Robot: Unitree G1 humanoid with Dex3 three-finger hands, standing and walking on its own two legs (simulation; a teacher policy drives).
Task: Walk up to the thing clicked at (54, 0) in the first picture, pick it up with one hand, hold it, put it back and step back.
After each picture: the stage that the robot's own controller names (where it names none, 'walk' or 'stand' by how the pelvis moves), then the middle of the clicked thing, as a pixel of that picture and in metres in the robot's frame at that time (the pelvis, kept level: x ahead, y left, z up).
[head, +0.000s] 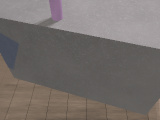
stand; out of the picture +0.89 +0.19 +0.07
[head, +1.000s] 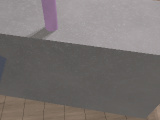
walk; (49, 7) +0.77 +0.18 +0.09
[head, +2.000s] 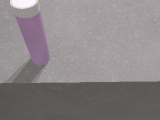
stand; (34, 35) +0.45 +0.19 +0.10
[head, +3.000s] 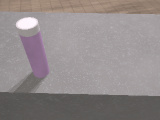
stand; (35, 51) +0.46 +0.22 +0.08
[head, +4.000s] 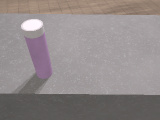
stand; (39, 52) +0.47 +0.20 +0.07
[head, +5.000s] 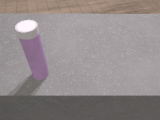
stand; (34, 53) +0.46 +0.21 +0.07
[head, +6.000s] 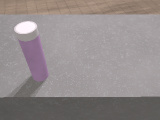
stand; (34, 55) +0.45 +0.21 +0.07
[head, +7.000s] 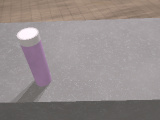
rise first; (36, 60) +0.44 +0.22 +0.07
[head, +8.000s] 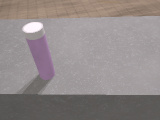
go down; (41, 53) +0.47 +0.22 +0.08
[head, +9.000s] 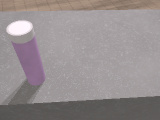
go down; (29, 57) +0.42 +0.20 +0.09
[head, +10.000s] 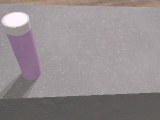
approach; (25, 51) +0.44 +0.20 +0.09
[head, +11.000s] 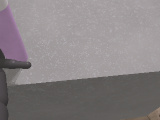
close; (6, 33) +0.47 +0.22 +0.13
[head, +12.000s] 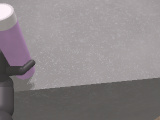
lift; (14, 48) +0.42 +0.21 +0.13
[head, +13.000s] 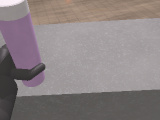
lift; (23, 47) +0.32 +0.17 +0.26
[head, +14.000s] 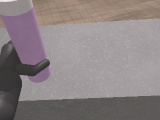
hold; (28, 43) +0.33 +0.16 +0.26
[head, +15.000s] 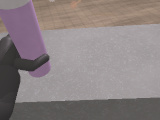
hold; (27, 37) +0.31 +0.16 +0.29
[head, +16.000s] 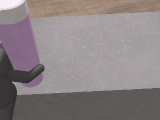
hold; (21, 48) +0.31 +0.17 +0.24
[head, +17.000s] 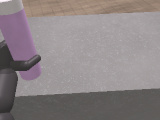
crouch; (20, 42) +0.38 +0.20 +0.21
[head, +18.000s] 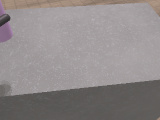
lower; out of the picture +0.48 +0.26 +0.27
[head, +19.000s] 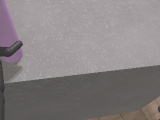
lower; (0, 27) +0.48 +0.22 +0.14
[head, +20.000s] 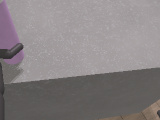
lower; (2, 29) +0.47 +0.22 +0.13
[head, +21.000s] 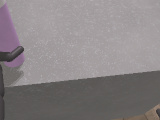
lower; (3, 32) +0.47 +0.22 +0.13
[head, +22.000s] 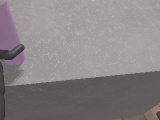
rest; (3, 31) +0.47 +0.22 +0.13
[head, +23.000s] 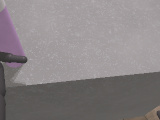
withdraw; (4, 34) +0.46 +0.23 +0.13
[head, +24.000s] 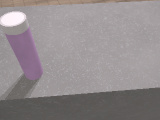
sink last; (25, 50) +0.43 +0.21 +0.11
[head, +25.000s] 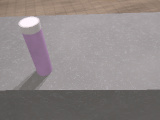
stand; (38, 49) +0.48 +0.23 +0.09
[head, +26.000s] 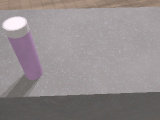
stand; (26, 52) +0.44 +0.23 +0.08
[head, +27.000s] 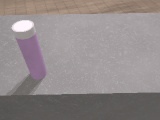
stand; (32, 53) +0.46 +0.23 +0.07
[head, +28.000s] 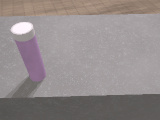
stand; (31, 55) +0.45 +0.22 +0.07
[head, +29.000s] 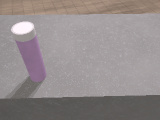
stand; (31, 55) +0.45 +0.22 +0.07
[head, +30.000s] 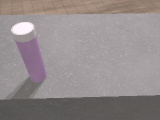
stand; (32, 55) +0.44 +0.22 +0.07
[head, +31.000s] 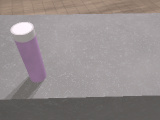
stand; (31, 56) +0.44 +0.22 +0.07
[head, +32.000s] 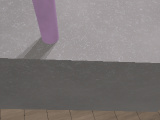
walk; (46, 13) +0.54 +0.15 +0.10
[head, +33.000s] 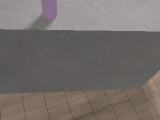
walk; out of the picture +0.72 +0.19 +0.08
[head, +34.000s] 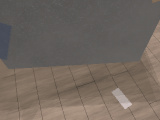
walk; out of the picture +1.03 +0.28 +0.11
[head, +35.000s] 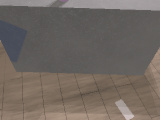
stand; out of the picture +1.07 +0.17 +0.08
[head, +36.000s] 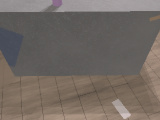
stand; out of the picture +1.10 +0.21 +0.07
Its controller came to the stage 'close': yes
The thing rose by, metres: 0.23
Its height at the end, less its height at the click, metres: +0.00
